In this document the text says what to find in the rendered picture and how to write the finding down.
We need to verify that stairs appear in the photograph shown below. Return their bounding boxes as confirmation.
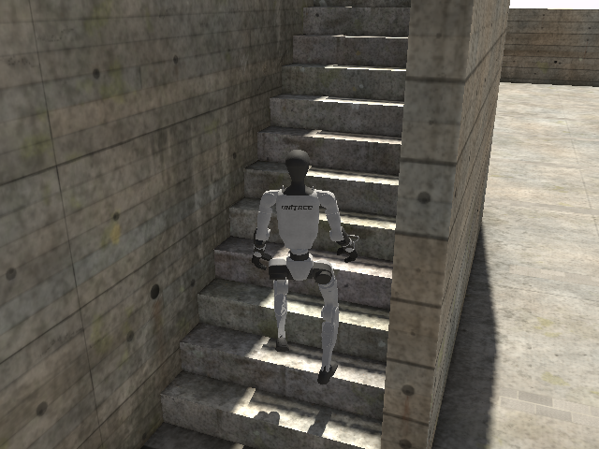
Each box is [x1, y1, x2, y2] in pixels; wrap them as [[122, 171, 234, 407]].
[[160, 0, 411, 449]]

